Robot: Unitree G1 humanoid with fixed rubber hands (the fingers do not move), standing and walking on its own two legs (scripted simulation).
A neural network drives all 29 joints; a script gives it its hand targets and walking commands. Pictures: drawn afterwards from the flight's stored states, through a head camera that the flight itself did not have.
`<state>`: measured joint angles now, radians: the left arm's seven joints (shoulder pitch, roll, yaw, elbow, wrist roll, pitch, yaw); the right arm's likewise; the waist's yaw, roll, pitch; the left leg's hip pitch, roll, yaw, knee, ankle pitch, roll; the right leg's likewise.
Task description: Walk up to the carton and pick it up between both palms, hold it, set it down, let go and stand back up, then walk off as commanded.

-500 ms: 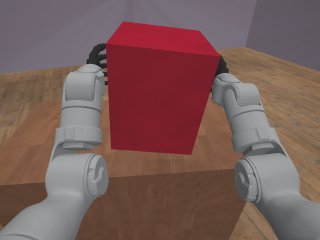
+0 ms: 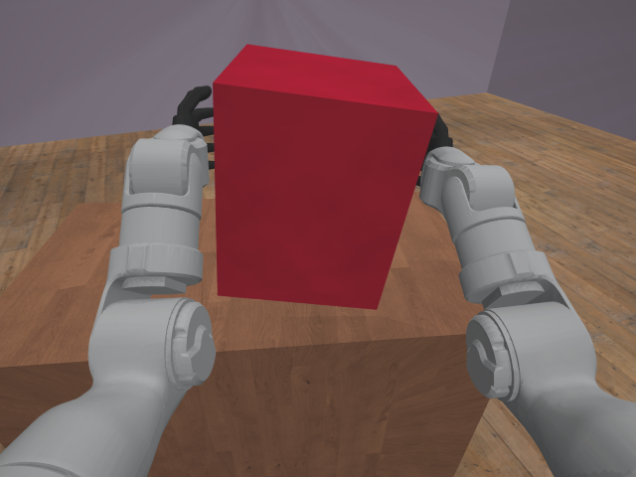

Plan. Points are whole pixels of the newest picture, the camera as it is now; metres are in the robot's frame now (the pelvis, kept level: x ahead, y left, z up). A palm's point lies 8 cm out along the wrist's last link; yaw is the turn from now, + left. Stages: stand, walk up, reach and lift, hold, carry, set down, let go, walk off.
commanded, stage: hold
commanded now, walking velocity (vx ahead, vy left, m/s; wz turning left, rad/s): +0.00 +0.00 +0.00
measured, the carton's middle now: (311, 175) +0.39 +0.01 +0.26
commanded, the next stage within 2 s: none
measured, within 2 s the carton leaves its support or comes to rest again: neither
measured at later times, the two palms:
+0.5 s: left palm (188, 148) +0.37 +0.15 +0.31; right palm (433, 166) +0.36 -0.14 +0.28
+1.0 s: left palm (187, 143) +0.37 +0.15 +0.31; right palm (433, 162) +0.36 -0.14 +0.29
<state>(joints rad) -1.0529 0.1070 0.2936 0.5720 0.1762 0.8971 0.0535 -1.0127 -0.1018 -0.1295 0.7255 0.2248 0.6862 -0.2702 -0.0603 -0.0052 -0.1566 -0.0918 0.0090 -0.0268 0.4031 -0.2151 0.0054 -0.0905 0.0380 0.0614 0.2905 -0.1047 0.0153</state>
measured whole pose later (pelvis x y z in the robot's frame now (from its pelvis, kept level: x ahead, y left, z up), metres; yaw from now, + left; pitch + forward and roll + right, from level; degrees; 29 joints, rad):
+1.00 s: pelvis +0.00 +0.00 +0.00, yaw +0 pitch -5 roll -1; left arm -1.06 0.11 0.30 0.57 0.18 0.89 0.05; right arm -1.02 -0.10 -0.12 0.72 0.23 0.69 -0.27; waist -0.06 0.00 -0.16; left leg -0.09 0.01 -0.03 0.40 -0.22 0.01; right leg -0.09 0.04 0.06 0.28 -0.10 0.01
